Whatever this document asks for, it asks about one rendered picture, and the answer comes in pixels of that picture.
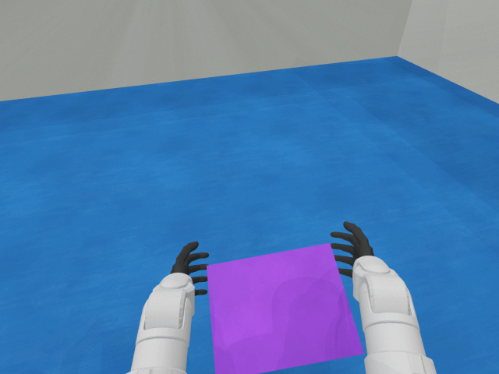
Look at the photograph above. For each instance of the robot left forearm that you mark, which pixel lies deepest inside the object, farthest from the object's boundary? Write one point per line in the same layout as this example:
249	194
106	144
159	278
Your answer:
163	336

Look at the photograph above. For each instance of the robot left hand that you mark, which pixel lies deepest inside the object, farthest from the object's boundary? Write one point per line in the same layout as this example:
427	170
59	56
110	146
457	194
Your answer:
185	258

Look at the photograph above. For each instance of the robot right forearm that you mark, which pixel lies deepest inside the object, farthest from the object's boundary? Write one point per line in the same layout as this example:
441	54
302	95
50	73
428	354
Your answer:
393	341

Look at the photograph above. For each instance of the robot right hand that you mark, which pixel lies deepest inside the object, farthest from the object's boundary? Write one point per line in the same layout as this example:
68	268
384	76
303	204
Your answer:
358	240

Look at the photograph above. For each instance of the carton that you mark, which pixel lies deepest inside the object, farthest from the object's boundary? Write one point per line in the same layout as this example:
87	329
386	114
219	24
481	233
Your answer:
279	311

